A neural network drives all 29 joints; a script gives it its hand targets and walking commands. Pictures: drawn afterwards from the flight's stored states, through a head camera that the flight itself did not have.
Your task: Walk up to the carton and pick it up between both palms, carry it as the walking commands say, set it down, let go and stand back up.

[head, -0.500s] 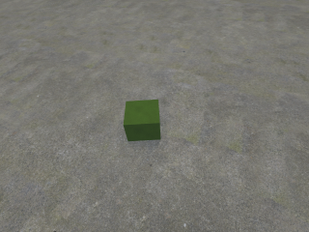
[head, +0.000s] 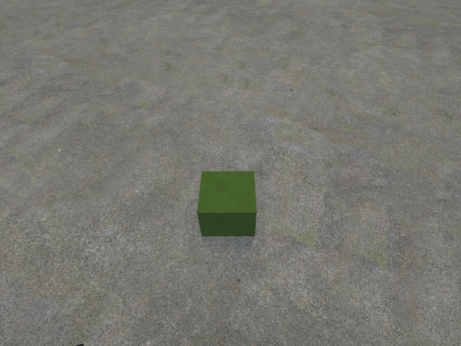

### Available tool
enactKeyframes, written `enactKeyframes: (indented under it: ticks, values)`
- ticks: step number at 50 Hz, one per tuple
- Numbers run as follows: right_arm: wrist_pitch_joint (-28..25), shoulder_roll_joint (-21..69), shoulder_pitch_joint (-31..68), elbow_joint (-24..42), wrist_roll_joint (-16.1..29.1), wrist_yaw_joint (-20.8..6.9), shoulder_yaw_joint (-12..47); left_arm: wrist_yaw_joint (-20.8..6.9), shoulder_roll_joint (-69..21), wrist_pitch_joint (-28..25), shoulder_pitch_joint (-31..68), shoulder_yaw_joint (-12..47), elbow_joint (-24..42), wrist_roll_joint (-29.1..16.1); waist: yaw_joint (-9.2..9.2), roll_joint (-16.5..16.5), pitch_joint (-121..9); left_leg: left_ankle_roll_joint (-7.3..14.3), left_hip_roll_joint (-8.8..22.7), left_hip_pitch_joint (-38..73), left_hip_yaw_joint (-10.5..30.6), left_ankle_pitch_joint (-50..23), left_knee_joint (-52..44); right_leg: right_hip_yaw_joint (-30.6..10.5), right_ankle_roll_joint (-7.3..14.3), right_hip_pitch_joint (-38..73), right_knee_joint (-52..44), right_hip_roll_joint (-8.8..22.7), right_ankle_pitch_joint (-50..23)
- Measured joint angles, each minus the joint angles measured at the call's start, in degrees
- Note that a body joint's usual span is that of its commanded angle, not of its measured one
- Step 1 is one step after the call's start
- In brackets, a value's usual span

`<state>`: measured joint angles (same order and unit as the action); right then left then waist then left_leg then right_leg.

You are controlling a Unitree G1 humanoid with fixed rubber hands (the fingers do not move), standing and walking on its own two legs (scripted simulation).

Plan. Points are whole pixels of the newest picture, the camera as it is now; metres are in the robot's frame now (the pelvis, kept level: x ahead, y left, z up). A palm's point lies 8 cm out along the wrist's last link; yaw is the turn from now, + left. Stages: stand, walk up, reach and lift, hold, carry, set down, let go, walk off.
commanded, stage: walk up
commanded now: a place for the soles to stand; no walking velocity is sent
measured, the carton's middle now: (228, 203) +0.88 +0.06 -0.64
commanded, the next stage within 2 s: none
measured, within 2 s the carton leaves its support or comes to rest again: neither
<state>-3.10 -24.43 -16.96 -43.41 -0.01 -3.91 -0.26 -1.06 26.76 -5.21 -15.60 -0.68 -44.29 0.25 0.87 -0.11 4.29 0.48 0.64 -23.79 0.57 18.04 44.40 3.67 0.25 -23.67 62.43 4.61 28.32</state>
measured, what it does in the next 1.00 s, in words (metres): walks ahead: right foot, then left foot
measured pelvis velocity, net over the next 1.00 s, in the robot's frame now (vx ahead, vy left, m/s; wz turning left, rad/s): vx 0.26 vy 0.04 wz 0.05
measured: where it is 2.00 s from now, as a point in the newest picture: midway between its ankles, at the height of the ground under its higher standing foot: (225, 331)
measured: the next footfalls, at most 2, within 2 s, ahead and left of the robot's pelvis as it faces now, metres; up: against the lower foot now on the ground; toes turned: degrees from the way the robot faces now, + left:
right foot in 0.16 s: +0.15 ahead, -0.13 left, +0.00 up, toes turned -4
left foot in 0.56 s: +0.29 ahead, +0.17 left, +0.00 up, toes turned +2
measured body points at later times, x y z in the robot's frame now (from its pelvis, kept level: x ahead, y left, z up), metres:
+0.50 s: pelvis +0.14 +0.02 +0.01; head +0.16 +0.00 +0.46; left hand +0.21 +0.36 -0.06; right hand +0.25 -0.29 -0.10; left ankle +0.23 +0.16 -0.68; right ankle +0.11 -0.12 -0.71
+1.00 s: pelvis +0.26 +0.04 +0.01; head +0.28 +0.03 +0.46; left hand +0.33 +0.38 -0.08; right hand +0.37 -0.26 -0.10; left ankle +0.28 +0.17 -0.68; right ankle +0.29 -0.08 -0.71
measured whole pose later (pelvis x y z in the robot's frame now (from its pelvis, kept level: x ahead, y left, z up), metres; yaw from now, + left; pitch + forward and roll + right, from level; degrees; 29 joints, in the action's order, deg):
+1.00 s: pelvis +0.26 +0.04 +0.01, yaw +3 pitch -1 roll +1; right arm -2.4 -24.8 -16.5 -43.4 0.0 -3.6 -0.3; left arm -0.8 26.8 -5.2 -19.0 -0.7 -44.3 0.6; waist 0.8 0.9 2.6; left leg 2.3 -0.6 -26.8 0.8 27.3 54.1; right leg 2.4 0.4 -20.8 43.2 3.7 21.4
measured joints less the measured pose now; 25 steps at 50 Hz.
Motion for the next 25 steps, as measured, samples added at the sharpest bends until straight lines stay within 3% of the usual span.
enactKeyframes:
  ticks: [7,10,15,21,25]
  values:
    - [0.04,0.0,-0.47,0.02,0.0,0.05,0.01,0.0,0.03,0.33,-0.08,0.0,0.03,0.0,-0.04,-0.56,0.5,0.53,-1.04,3.21,-0.04,3.54,-0.02,-0.07,0.06,-2.16,-13.34,-0.9,-1.05]
    - [0.22,0.03,-0.42,-0.02,0.0,0.05,0.0,0.04,0.01,0.01,-0.94,0.0,0.0,0.05,-0.06,0.18,-1.32,1.46,-1.0,2.95,0.25,5.87,1.8,0.05,0.79,-1.34,-17.22,-1.44,-10.11]
    - [0.39,-0.38,0.23,0.01,0.0,0.06,0.0,0.18,0.0,-0.17,-2.92,0.0,0.01,0.14,-0.05,1.4,-2.52,1.52,-2.42,-2.42,0.52,7.02,13.08,0.2,0.85,2.49,-20.07,-0.53,-7.61]
    - [0.39,-0.89,1.38,0.02,0.0,0.06,0.01,0.25,-0.01,-0.19,-3.23,0.01,0.01,0.14,-0.02,2.81,0.16,1.28,-0.63,-6.55,0.58,5.44,11.94,0.24,0.09,8.03,-22.62,0.64,-6.06]
    - [0.4,-0.91,1.41,0.03,0.0,0.06,0.01,0.25,-0.02,-0.19,-3.24,0.01,0.02,0.14,0.0,2.91,-0.32,1.27,0.92,-5.85,0.6,-0.59,3.86,0.29,-1.44,10.24,-22.66,0.98,-3.87]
